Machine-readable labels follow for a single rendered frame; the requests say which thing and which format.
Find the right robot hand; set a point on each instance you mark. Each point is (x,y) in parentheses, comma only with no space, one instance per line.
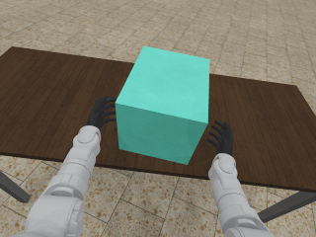
(225,142)

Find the left robot upper arm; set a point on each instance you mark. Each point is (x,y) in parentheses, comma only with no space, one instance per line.
(55,216)

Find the left robot hand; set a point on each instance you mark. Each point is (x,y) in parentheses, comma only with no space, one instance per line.
(97,114)

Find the right robot upper arm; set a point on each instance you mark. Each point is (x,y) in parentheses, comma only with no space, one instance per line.
(237,231)

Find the right robot forearm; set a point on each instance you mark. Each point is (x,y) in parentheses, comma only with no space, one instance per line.
(230,199)

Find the left robot forearm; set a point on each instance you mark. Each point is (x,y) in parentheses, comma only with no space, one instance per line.
(76,170)

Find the table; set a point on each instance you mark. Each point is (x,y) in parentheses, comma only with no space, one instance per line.
(47,96)

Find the carton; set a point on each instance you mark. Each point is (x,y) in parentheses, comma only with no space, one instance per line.
(162,108)

